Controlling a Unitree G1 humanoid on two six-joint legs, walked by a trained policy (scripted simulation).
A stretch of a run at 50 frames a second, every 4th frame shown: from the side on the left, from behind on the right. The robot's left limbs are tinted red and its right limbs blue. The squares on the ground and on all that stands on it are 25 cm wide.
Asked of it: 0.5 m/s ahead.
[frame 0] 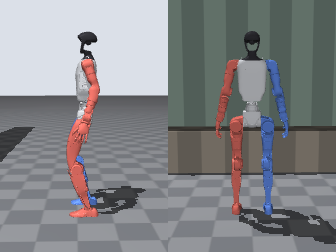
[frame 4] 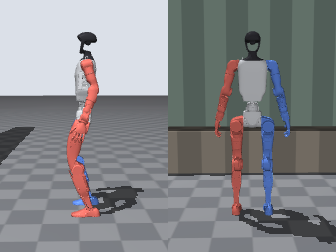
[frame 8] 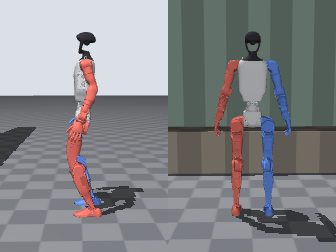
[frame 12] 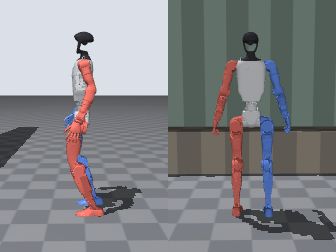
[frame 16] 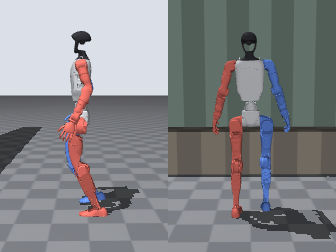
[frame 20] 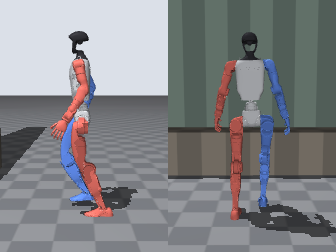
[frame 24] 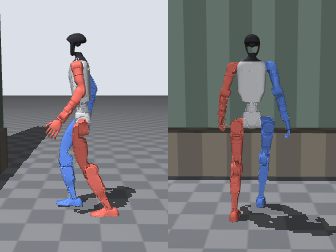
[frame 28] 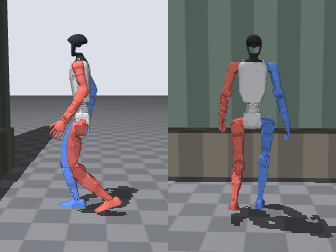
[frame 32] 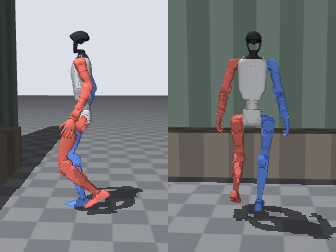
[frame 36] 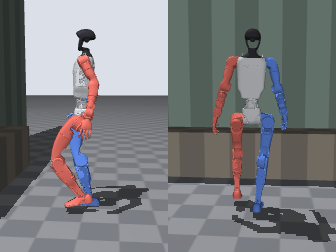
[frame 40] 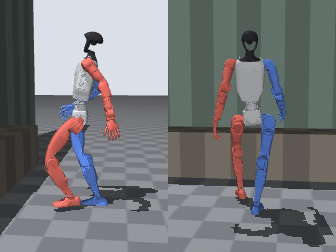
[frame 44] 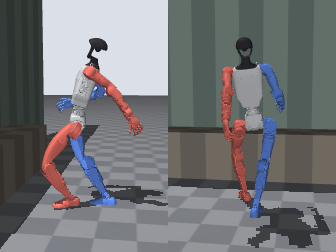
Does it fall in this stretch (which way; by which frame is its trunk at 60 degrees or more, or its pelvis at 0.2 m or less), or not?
no
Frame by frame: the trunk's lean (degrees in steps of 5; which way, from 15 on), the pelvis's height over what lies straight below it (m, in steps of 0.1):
0: 0, 0.8
4: 5, 0.8
8: 5, 0.8
12: 5, 0.8
16: 0, 0.8
20: 0, 0.8
24: 5, 0.8
28: 5, 0.8
32: 5, 0.8
36: 5, 0.8
40: 15 backward, 0.8
44: 20 backward, 0.7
